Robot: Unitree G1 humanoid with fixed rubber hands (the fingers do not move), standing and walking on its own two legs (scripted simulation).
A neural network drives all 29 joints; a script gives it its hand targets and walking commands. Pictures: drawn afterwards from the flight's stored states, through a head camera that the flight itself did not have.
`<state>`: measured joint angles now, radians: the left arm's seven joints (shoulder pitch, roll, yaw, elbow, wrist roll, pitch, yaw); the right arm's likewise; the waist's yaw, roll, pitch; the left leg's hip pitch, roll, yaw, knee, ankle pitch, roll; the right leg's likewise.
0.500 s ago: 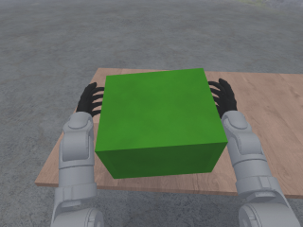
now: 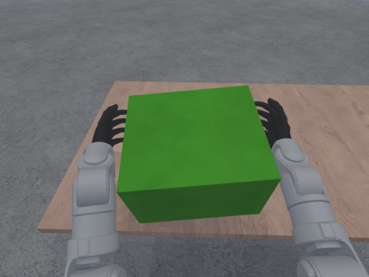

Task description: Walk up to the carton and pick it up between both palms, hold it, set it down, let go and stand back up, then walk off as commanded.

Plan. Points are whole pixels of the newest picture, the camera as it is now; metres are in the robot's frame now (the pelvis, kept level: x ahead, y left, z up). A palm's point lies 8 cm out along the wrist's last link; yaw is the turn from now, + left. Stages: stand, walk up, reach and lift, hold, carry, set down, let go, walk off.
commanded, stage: hold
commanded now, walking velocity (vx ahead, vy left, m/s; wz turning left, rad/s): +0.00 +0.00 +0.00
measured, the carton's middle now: (193, 154) +0.35 -0.01 +0.12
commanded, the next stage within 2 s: none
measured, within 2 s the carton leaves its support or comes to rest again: neither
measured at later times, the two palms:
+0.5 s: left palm (98, 142) +0.34 +0.18 +0.18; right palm (276, 135) +0.34 -0.18 +0.18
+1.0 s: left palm (100, 142) +0.34 +0.18 +0.17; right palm (275, 134) +0.35 -0.18 +0.17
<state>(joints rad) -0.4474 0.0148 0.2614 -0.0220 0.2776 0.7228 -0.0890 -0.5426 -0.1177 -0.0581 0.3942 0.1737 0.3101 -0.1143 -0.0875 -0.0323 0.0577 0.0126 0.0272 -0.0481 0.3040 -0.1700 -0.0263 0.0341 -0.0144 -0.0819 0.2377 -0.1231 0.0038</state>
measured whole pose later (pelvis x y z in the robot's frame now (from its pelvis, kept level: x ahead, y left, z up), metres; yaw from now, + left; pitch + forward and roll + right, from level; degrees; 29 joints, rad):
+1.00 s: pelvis +0.00 +0.00 +0.00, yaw +1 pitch -8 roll -1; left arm -0.49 0.02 0.28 0.03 0.28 0.71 -0.10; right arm -0.57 -0.10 -0.07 0.42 0.14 0.31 -0.12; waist -0.08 -0.03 0.04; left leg 0.00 0.02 -0.05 0.29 -0.15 -0.03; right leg 0.01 -0.02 -0.08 0.24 -0.12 0.00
